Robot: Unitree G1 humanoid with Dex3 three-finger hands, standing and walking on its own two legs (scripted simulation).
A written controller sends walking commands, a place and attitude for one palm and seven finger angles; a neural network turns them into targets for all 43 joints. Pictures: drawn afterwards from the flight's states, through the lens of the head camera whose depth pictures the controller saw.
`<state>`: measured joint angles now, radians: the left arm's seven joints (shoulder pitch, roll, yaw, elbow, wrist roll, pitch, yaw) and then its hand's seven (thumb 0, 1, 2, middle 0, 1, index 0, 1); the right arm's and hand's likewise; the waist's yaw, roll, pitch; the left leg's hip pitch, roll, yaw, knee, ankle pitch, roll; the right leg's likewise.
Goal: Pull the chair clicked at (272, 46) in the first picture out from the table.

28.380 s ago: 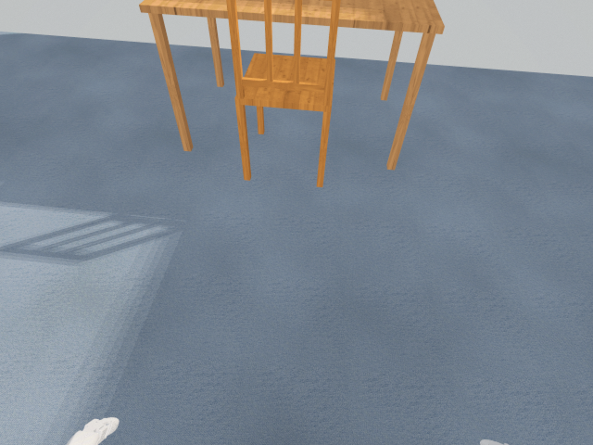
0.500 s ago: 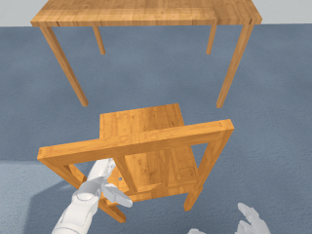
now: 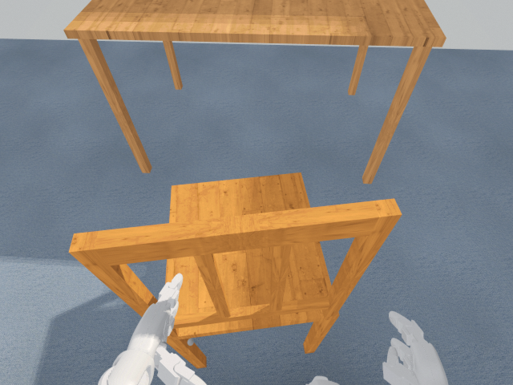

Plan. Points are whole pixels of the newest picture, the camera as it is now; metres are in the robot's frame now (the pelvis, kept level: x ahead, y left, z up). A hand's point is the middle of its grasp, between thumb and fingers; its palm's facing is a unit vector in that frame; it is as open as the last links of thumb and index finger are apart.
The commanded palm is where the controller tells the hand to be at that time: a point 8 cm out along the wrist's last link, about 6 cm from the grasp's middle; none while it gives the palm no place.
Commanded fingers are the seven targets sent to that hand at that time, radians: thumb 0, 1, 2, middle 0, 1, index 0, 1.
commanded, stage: draw the fingers out of the gap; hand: left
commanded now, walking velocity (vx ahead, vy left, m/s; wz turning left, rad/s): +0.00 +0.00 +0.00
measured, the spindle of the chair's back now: (215, 288) +0.28 +0.08 -0.04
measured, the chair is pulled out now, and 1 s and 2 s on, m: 0.63 0.62 0.62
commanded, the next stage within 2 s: draw the hand back to the body in 0.36 s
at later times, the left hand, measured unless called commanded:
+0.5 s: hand out of the picture +0.14 +0.11 -0.04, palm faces -0.18 -0.98 -0.12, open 17.5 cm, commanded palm +0.13 +0.17 -0.01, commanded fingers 0.00 -0.55 0.20 0.00 0.00 0.00 0.00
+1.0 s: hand (131, 368) +0.15 +0.15 +0.06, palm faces -0.08 -0.99 -0.11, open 16.9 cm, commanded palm +0.12 +0.22 +0.09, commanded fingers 0.00 -0.30 0.32 -0.04 -0.05 -0.04 -0.05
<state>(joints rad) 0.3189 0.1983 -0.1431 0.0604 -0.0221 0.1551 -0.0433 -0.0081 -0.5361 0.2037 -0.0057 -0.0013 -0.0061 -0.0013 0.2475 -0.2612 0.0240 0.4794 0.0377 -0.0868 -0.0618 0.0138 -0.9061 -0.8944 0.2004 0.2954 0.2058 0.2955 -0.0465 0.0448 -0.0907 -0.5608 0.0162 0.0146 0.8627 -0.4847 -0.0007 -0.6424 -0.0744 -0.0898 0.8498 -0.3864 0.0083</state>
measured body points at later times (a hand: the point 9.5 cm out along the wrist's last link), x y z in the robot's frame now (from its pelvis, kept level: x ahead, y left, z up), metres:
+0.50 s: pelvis -0.01 +0.01 -0.02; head +0.03 +0.00 +0.43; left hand +0.14 +0.17 -0.02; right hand +0.17 -0.23 -0.08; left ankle -0.03 +0.12 -0.70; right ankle +0.02 -0.12 -0.70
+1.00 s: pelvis -0.02 +0.00 -0.02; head +0.03 -0.02 +0.42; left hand +0.15 +0.21 +0.07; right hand +0.17 -0.22 -0.11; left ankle -0.04 +0.12 -0.70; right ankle +0.02 -0.13 -0.70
